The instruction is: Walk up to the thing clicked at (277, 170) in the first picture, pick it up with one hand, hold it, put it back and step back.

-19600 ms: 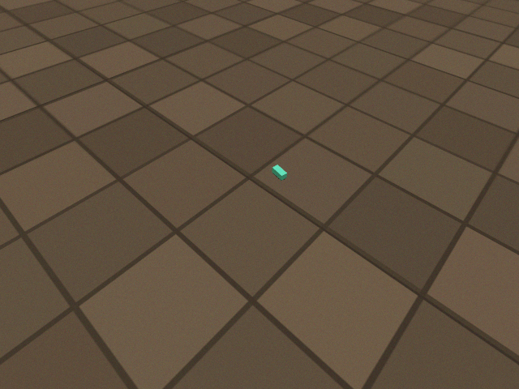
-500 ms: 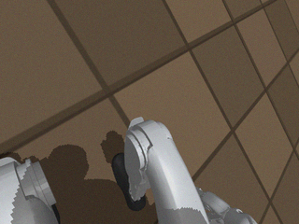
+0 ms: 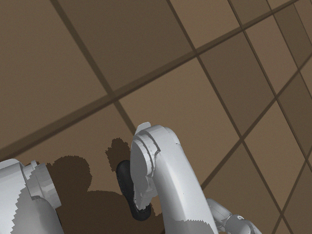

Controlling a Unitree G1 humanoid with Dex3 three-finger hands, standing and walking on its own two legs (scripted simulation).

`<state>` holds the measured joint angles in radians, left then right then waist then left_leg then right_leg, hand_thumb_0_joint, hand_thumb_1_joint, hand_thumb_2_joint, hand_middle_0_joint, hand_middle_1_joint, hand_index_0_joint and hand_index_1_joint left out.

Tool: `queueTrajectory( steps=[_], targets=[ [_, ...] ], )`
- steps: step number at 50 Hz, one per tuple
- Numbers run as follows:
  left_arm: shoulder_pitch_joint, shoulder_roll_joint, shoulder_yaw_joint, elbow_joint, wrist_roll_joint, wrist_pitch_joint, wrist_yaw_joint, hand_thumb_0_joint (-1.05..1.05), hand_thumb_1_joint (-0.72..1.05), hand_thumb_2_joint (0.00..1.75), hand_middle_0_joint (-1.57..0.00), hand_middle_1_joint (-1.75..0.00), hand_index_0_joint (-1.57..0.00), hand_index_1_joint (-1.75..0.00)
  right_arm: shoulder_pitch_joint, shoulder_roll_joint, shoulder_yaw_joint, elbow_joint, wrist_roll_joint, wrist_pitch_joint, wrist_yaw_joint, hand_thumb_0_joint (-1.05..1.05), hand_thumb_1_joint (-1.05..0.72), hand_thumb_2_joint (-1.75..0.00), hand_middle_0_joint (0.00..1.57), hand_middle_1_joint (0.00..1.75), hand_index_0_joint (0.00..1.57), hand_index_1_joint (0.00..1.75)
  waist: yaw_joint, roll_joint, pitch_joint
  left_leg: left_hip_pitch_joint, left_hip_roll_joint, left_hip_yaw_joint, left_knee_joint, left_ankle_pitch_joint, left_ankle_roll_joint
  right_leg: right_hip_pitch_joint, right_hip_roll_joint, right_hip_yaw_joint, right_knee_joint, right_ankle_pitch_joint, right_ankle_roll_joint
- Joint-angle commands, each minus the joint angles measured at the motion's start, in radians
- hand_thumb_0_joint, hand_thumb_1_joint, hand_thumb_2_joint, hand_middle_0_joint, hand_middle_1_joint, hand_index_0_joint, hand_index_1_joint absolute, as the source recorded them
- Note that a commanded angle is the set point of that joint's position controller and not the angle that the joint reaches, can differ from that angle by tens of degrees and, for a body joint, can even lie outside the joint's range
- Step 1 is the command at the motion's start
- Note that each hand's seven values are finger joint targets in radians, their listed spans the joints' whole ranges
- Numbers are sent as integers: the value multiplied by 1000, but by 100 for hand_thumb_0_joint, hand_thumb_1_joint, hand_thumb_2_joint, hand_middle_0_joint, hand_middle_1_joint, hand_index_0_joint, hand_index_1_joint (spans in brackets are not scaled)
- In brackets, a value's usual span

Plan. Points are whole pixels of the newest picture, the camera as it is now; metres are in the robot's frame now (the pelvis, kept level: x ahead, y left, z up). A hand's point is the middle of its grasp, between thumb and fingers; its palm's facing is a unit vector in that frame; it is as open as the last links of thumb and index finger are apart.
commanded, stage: close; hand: left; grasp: from above
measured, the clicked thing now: out of the picture +0.42 +0.33 -0.28
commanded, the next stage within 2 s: settle in 0.62 s
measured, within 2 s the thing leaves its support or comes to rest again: leaves its support in 1.08 s
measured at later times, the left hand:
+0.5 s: hand out of the picture +0.41 +0.32 -0.25, palm faces -0.43 -0.18 -0.88, open 8.1 cm
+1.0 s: hand out of the picture +0.41 +0.33 -0.25, palm faces -0.42 -0.19 -0.89, open 6.9 cm
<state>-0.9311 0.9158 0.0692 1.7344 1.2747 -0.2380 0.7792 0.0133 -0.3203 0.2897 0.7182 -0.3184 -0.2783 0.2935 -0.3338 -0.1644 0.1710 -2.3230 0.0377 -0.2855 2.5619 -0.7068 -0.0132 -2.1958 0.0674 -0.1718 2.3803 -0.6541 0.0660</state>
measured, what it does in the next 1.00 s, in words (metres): stands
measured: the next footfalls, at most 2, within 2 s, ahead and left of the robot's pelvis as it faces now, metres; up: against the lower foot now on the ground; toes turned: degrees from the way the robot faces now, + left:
none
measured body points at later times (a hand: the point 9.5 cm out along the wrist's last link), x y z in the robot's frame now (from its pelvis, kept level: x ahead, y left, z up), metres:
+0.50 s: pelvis +0.00 +0.00 +0.00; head +0.26 +0.13 +0.34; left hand +0.43 +0.33 -0.20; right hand +0.08 -0.24 -0.07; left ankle +0.07 +0.13 -0.27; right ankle +0.12 -0.12 -0.27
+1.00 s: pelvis +0.01 +0.00 +0.00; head +0.26 +0.14 +0.34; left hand +0.43 +0.33 -0.20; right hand +0.09 -0.25 -0.06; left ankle +0.07 +0.13 -0.27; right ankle +0.12 -0.12 -0.27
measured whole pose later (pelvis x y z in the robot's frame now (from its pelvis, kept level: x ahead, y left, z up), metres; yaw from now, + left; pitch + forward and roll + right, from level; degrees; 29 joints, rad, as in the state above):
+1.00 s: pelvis +0.01 +0.00 +0.00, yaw +0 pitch +26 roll -14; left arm -0.94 0.91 0.12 1.68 1.24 -0.22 0.65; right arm 0.07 -0.34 0.28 0.70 -0.31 -0.25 0.28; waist -0.33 -0.13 0.14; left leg -2.34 0.03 -0.29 2.57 -0.72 -0.02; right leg -2.21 0.06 -0.17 2.39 -0.67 0.06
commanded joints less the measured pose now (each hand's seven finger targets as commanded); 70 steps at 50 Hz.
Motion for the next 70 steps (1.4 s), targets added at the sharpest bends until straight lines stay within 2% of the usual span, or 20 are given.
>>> queueTrajectory(
  steps=[1,10,17,26,28,37,43,47,50,52,55,57,59,62,63,64,66,67,68,70],
  targets=[
    [-261,171,12,-71,-28,52,37,0,19,42,-57,-55,-60,-51,171,-345,-113,15,6,-12,-1,0,-88,-90,20,30,20,30,-78,515,-576,442,28,107,-285,103,1,268,39,-112,-203,160,-79],
    [-219,214,45,-10,-68,54,-58,0,27,34,-65,-48,-68,-44,196,-358,-100,2,26,-12,3,0,-89,-90,20,30,20,30,-52,468,-605,422,22,112,-268,185,14,333,41,-106,-204,230,-76],
    [-196,191,24,-26,-63,23,-104,0,37,28,-72,-45,-76,-41,199,-346,-93,-17,22,-1,-1,0,-89,-90,20,30,20,30,-47,475,-604,429,16,114,-275,177,13,329,40,-114,-190,224,-76],
    [-190,198,34,-54,-60,-15,-100,0,51,28,-85,-38,-88,-35,205,-343,-88,-25,24,17,-15,0,-89,-90,20,30,20,30,-39,462,-589,415,19,109,-282,138,13,309,43,-116,-195,183,-78],
    [-194,176,17,-48,-57,-21,-97,0,54,26,-88,-36,-91,-33,207,-338,-88,-25,15,20,-20,0,-89,-90,20,30,20,30,-54,441,-580,393,18,113,-276,109,17,314,46,-108,-211,156,-77],
    [-203,185,16,-26,-40,-17,-76,0,63,26,-101,-33,-104,-30,211,-333,-75,-20,8,18,-21,0,-91,-90,20,30,20,30,-63,446,-578,417,19,111,-261,155,14,315,45,-115,-192,208,-74],
    [-187,211,55,-67,-52,10,-81,0,67,26,-105,-30,-108,-28,204,-333,-87,-20,12,26,-23,0,-91,-90,20,30,20,30,-19,521,-642,448,18,110,-290,177,4,322,42,-115,-182,218,-82],
    [-208,203,49,-105,-43,21,-100,0,70,22,-107,-27,-110,-25,213,-333,-103,-17,14,25,-12,0,-91,-90,20,30,20,30,-30,543,-658,459,16,118,-274,207,5,322,41,-112,-165,253,-81],
    [-186,251,120,-214,-48,22,-95,0,75,27,-112,-28,-114,-26,225,-322,-126,-7,25,33,-17,0,-91,-90,20,30,20,30,22,594,-731,474,10,140,-279,220,6,344,40,-94,-178,254,-87],
    [-192,213,99,-259,-41,24,-107,0,78,26,-116,-25,-117,-24,228,-304,-142,3,27,36,-9,0,-91,-91,20,30,20,30,9,620,-736,475,10,147,-281,207,3,320,37,-85,-170,237,-94],
    [-212,223,139,-414,-44,26,-120,0,80,23,-116,-25,-118,-22,250,-308,-189,16,51,47,-8,0,-91,-90,20,30,20,30,40,687,-857,547,8,152,-290,258,-2,313,34,-75,-165,275,-101],
    [-193,165,123,-455,-58,36,-131,0,83,20,-117,-23,-119,-20,260,-304,-220,24,68,54,-5,0,-91,-90,20,30,20,30,46,685,-866,555,6,150,-301,268,-4,268,24,-78,-160,278,-105],
    [-203,48,42,-427,-64,46,-159,0,83,15,-117,-19,-119,-17,251,-290,-231,14,82,56,2,0,-91,-90,20,30,20,30,14,625,-793,508,2,159,-308,222,4,223,25,-76,-179,245,-103],
    [-181,56,45,-424,-76,73,-198,0,77,15,-113,-18,-115,-16,272,-292,-265,30,119,70,-9,0,-91,-90,20,30,20,30,66,597,-811,510,-1,159,-352,185,8,196,19,-55,-205,197,-106],
    [-190,57,55,-427,-81,81,-209,0,78,17,-115,-19,-117,-17,297,-294,-272,42,122,79,-13,0,-91,-90,20,30,20,30,64,590,-822,495,-4,162,-357,185,11,208,17,-49,-210,197,-106],
    [-171,-20,8,-400,-92,91,-229,0,77,16,-115,-17,-117,-15,294,-280,-275,27,130,83,-12,0,-91,-90,20,30,20,30,65,544,-801,477,-6,167,-354,176,16,201,17,-42,-223,187,-104],
    [-185,5,20,-396,-92,104,-255,0,79,15,-116,-17,-118,-16,307,-278,-282,36,140,97,-23,0,-91,-90,20,30,20,30,70,493,-801,445,-12,179,-355,163,25,217,16,-28,-241,174,-102],
    [-217,-40,-14,-409,-109,103,-276,0,79,15,-116,-17,-118,-15,291,-267,-280,20,149,100,-25,0,-91,-90,20,30,20,30,63,482,-793,433,-16,178,-363,149,27,210,11,-28,-244,159,-102],
    [-191,5,13,-386,-103,106,-289,0,78,14,-116,-18,-118,-16,310,-269,-284,32,153,108,-31,0,-91,-90,20,30,20,30,74,458,-792,432,-15,185,-347,169,31,237,14,-15,-247,173,-100],
    [-233,-20,-16,-444,-113,95,-322,0,76,14,-116,-15,-118,-14,295,-250,-283,13,164,118,-39,0,-91,-91,20,30,20,30,84,427,-817,433,-21,193,-348,179,35,263,12,-3,-261,174,-99]
  ],
)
